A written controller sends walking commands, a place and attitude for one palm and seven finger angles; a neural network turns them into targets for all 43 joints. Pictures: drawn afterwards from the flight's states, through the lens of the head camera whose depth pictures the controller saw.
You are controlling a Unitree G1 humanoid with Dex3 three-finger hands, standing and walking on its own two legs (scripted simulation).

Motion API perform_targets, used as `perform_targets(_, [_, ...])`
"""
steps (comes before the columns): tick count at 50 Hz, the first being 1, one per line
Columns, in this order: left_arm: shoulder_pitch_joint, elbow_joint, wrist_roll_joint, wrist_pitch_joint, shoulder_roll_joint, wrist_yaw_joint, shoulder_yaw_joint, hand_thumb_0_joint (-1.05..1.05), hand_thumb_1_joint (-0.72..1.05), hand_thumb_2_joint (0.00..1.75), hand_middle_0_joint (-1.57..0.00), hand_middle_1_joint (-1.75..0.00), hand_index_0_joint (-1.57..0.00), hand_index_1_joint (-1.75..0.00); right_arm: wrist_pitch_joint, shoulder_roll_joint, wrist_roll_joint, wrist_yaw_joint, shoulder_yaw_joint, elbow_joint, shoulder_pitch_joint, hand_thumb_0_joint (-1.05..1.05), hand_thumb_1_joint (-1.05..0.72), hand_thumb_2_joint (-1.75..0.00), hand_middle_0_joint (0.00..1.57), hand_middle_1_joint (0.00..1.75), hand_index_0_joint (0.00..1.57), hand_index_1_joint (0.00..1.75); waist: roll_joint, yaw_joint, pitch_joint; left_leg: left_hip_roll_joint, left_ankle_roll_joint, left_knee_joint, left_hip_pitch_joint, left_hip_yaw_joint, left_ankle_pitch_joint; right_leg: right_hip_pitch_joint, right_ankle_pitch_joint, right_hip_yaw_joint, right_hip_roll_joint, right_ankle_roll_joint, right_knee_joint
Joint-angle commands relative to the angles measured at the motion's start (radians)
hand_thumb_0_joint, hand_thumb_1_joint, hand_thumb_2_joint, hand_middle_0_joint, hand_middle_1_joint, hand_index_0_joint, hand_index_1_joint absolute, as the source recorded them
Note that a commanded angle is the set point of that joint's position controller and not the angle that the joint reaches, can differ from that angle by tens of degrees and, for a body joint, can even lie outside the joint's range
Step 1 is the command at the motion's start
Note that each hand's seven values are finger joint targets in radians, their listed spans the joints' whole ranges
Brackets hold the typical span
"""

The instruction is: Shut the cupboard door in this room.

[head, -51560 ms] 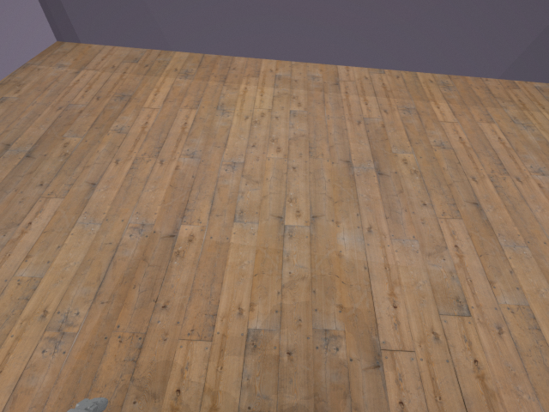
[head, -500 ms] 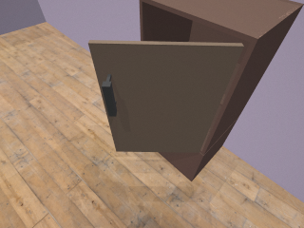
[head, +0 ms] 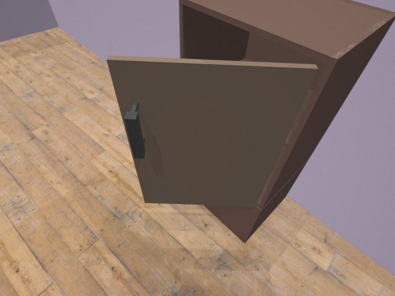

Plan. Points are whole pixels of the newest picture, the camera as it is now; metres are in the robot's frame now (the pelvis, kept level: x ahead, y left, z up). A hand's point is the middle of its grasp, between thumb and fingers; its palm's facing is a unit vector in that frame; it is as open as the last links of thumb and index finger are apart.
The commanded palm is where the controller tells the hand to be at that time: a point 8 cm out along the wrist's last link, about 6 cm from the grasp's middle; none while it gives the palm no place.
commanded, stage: come to a stop and stand still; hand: left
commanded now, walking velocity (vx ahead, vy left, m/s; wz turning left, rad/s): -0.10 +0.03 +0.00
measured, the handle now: (137, 130) +0.47 +0.19 +0.06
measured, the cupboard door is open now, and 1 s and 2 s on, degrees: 45 45 45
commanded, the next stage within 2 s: look again from close up in 1.00 s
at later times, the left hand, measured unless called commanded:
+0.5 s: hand out of the picture +0.03 +0.21 -0.17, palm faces +0.04 -0.97 -0.26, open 7.4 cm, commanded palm none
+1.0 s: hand out of the picture +0.00 +0.28 -0.15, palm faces +0.00 -0.94 -0.33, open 7.4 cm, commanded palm none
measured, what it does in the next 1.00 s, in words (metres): shifts its weight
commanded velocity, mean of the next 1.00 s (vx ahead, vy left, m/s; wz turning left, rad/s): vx -0.02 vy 0.01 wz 0.00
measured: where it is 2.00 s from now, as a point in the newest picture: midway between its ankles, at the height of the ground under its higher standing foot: outside the picture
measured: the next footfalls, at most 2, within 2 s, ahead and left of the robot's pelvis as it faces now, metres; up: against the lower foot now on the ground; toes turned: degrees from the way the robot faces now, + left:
none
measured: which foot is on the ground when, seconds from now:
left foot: down 0.00-1.00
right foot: down 0.00-1.00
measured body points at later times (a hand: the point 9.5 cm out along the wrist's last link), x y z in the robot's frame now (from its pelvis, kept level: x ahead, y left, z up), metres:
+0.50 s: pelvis -0.01 +0.00 +0.00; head +0.00 +0.01 +0.45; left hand +0.03 +0.26 -0.15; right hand +0.04 -0.25 -0.15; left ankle -0.04 +0.13 -0.73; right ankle -0.01 -0.10 -0.73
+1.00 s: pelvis -0.06 +0.03 +0.01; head -0.06 +0.04 +0.46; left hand +0.00 +0.33 -0.13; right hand +0.03 -0.25 -0.12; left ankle -0.04 +0.13 -0.73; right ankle -0.01 -0.10 -0.73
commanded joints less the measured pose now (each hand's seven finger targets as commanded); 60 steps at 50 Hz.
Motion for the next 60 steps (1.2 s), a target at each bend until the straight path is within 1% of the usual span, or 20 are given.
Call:
perform_targets(1, [0.069,-0.020,0.001,-0.024,0.086,0.009,0.020,0.00,0.90,0.90,-0.20,-0.30,-0.20,-0.30,-0.027,-0.080,0.006,-0.010,-0.013,-0.020,0.066,0.00,-0.90,-0.90,0.20,0.30,0.20,0.30,0.051,-0.004,0.048,0.068,0.048,-0.049,-0.093,-0.040,0.262,0.033,0.207,0.092,-0.097,-0.047,-0.051])
perform_targets(4, [0.092,-0.008,-0.005,-0.031,0.081,0.021,0.015,0.00,0.90,0.90,-0.20,-0.30,-0.20,-0.30,-0.026,-0.068,0.015,-0.023,-0.012,-0.011,0.071,0.00,-0.90,-0.90,0.20,0.30,0.20,0.30,0.026,-0.002,0.011,0.067,0.027,-0.032,-0.054,-0.029,0.451,0.090,0.570,0.091,-0.120,-0.034,-0.028])
perform_targets(5, [0.089,-0.008,-0.009,-0.033,0.085,0.024,0.015,0.00,0.90,0.90,-0.20,-0.30,-0.20,-0.30,-0.024,-0.071,0.018,-0.028,-0.013,-0.009,0.072,0.00,-0.90,-0.90,0.20,0.30,0.20,0.30,0.029,-0.004,-0.001,0.069,0.022,-0.043,-0.039,-0.033,0.497,0.107,0.654,0.088,-0.128,-0.030,-0.030])
perform_targets(7, [0.079,-0.018,-0.008,-0.032,0.097,0.030,0.019,0.00,0.90,0.90,-0.20,-0.30,-0.20,-0.30,-0.022,-0.074,0.023,-0.033,-0.022,-0.009,0.068,0.00,-0.90,-0.90,0.20,0.30,0.20,0.30,0.044,-0.005,-0.003,0.072,0.020,-0.060,-0.015,-0.034,0.550,0.113,0.716,0.091,-0.129,-0.027,-0.025])
perform_targets(11, [0.067,-0.032,-0.008,-0.023,0.088,0.036,0.020,0.00,0.90,0.90,-0.20,-0.30,-0.20,-0.30,-0.016,-0.078,0.023,-0.036,-0.030,-0.014,0.065,0.00,-0.90,-0.90,0.20,0.30,0.20,0.30,0.022,-0.004,-0.059,0.083,0.023,-0.071,0.027,-0.037,0.560,0.109,0.638,0.092,-0.133,-0.025,-0.026])
perform_targets(16, [0.040,-0.041,-0.005,-0.020,0.085,0.034,0.017,0.00,0.90,0.90,-0.20,-0.30,-0.20,-0.30,-0.015,-0.082,0.019,-0.031,-0.032,-0.019,0.046,0.00,-0.90,-0.90,0.20,0.30,0.20,0.30,0.023,-0.002,-0.054,0.084,0.028,-0.099,0.021,-0.040,0.466,0.094,0.491,0.098,-0.125,-0.024,-0.064])
perform_targets(17, [0.024,-0.123,0.013,-0.034,0.300,0.034,0.024,0.00,0.90,0.90,-0.20,-0.30,-0.20,-0.30,-0.024,-0.249,0.010,-0.023,-0.059,-0.131,-0.035,0.00,-0.90,-0.90,0.20,0.30,0.20,0.30,-0.007,-0.017,0.021,0.041,0.035,-0.085,-0.036,-0.079,0.564,0.094,0.593,0.089,-0.076,-0.027,-0.027])
perform_targets(18, [0.048,-0.136,0.005,-0.034,0.204,0.037,0.044,0.00,0.90,0.90,-0.20,-0.30,-0.20,-0.30,-0.045,-0.228,0.012,-0.020,-0.085,-0.145,-0.030,0.00,-0.90,-0.90,0.20,0.30,0.20,0.30,-0.019,0.003,-0.104,0.067,0.047,0.011,-0.034,-0.059,0.531,0.114,0.536,0.107,-0.118,-0.033,0.008])
perform_targets(19, [0.047,-0.144,0.000,-0.035,0.186,0.038,0.038,0.00,0.90,0.90,-0.20,-0.30,-0.20,-0.30,-0.043,-0.193,0.014,-0.021,-0.082,-0.152,-0.029,0.00,-0.90,-0.90,0.20,0.30,0.20,0.30,-0.001,-0.002,-0.184,0.049,0.049,0.043,-0.034,-0.050,0.467,0.154,0.603,0.135,-0.141,-0.050,0.002])
perform_targets(20, [0.049,-0.159,0.001,-0.034,0.177,0.039,0.042,0.00,0.90,0.90,-0.20,-0.30,-0.20,-0.30,-0.034,-0.163,0.015,-0.021,-0.081,-0.163,-0.023,0.00,-0.90,-0.90,0.20,0.30,0.20,0.30,-0.026,-0.006,-0.188,0.030,0.040,0.063,-0.078,-0.037,0.350,0.169,0.616,0.161,-0.169,-0.065,-0.011])
perform_targets(22, [0.026,-0.175,0.006,-0.035,0.194,0.037,0.040,0.00,0.90,0.90,-0.20,-0.30,-0.20,-0.30,-0.016,-0.151,0.010,-0.013,-0.072,-0.183,-0.047,0.00,-0.90,-0.90,0.20,0.30,0.20,0.30,-0.092,-0.006,-0.112,0.006,0.034,0.073,-0.139,-0.016,0.145,0.133,0.541,0.210,-0.210,-0.091,-0.062])
perform_targets(23, [-0.011,-0.191,0.008,-0.035,0.222,0.036,0.048,0.00,0.90,0.90,-0.20,-0.30,-0.20,-0.30,-0.012,-0.171,0.012,-0.010,-0.081,-0.190,-0.057,0.00,-0.90,-0.90,0.20,0.30,0.20,0.30,-0.083,-0.022,-0.070,0.012,0.035,0.070,-0.132,-0.026,0.116,0.067,0.416,0.214,-0.215,-0.097,-0.090])
perform_targets(26, [-0.103,-0.221,0.006,-0.029,0.256,0.026,0.052,0.00,0.90,0.90,-0.20,-0.30,-0.20,-0.30,-0.015,-0.233,0.007,-0.002,-0.087,-0.201,-0.083,0.00,-0.90,-0.90,0.20,0.30,0.20,0.30,0.014,-0.034,0.004,0.044,0.050,-0.006,-0.083,-0.068,0.221,-0.059,0.196,0.155,-0.141,-0.057,-0.099])
perform_targets(28, [-0.120,-0.221,0.007,-0.028,0.263,0.020,0.047,0.00,0.90,0.90,-0.20,-0.30,-0.20,-0.30,-0.021,-0.265,0.004,0.005,-0.082,-0.208,-0.116,0.00,-0.90,-0.90,0.20,0.30,0.20,0.30,0.050,-0.020,0.009,0.071,0.063,-0.064,-0.106,-0.099,0.224,-0.036,0.132,0.127,-0.102,-0.032,-0.094])
perform_targets(30, [-0.133,-0.216,0.005,-0.025,0.280,0.015,0.046,0.00,0.90,0.90,-0.20,-0.30,-0.20,-0.30,-0.023,-0.301,0.003,0.008,-0.081,-0.221,-0.157,0.00,-0.90,-0.90,0.20,0.30,0.20,0.30,0.077,-0.008,0.010,0.082,0.070,-0.111,-0.143,-0.125,0.170,-0.009,0.080,0.115,-0.089,-0.019,-0.100])
perform_targets(31, [-0.137,-0.214,0.005,-0.025,0.287,0.012,0.046,0.00,0.90,0.90,-0.20,-0.30,-0.20,-0.30,-0.022,-0.312,0.003,0.009,-0.080,-0.226,-0.171,0.00,-0.90,-0.90,0.20,0.30,0.20,0.30,0.065,-0.005,0.014,0.081,0.069,-0.123,-0.154,-0.128,0.137,-0.005,0.059,0.114,-0.088,-0.016,-0.111])
perform_targets(36, [-0.160,-0.206,0.007,-0.021,0.312,0.001,0.037,0.00,0.90,0.90,-0.20,-0.30,-0.20,-0.30,-0.022,-0.352,0.001,0.019,-0.073,-0.229,-0.193,0.00,-0.90,-0.90,0.20,0.30,0.20,0.30,0.079,-0.007,0.001,0.081,0.066,-0.199,-0.171,-0.149,-0.013,0.012,0.020,0.105,-0.092,-0.007,-0.123])
perform_targets(41, [-0.154,-0.189,0.008,-0.019,0.324,-0.004,0.030,0.00,0.90,0.90,-0.20,-0.30,-0.20,-0.30,-0.017,-0.366,0.003,0.025,-0.067,-0.215,-0.197,0.00,-0.90,-0.90,0.20,0.30,0.20,0.30,0.048,-0.004,0.012,0.079,0.062,-0.229,-0.182,-0.152,-0.082,0.007,-0.004,0.110,-0.102,-0.002,-0.144])
perform_targets(49, [-0.129,-0.145,0.004,-0.023,0.322,-0.001,0.017,0.00,0.90,0.90,-0.20,-0.30,-0.20,-0.30,-0.018,-0.354,0.010,0.025,-0.054,-0.161,-0.171,0.00,-0.90,-0.90,0.20,0.30,0.20,0.30,0.013,-0.010,-0.010,0.079,0.056,-0.211,-0.131,-0.129,0.021,0.011,0.038,0.123,-0.121,0.002,-0.171])
perform_targets(60, [-0.088,-0.071,0.000,-0.027,0.283,0.009,0.008,0.00,0.90,0.90,-0.20,-0.30,-0.20,-0.30,-0.022,-0.313,0.018,0.018,-0.045,-0.070,-0.147,0.00,-0.90,-0.90,0.20,0.30,0.20,0.30,0.020,-0.008,-0.033,0.084,0.047,-0.193,-0.073,-0.102,0.168,0.050,0.135,0.122,-0.132,0.004,-0.183])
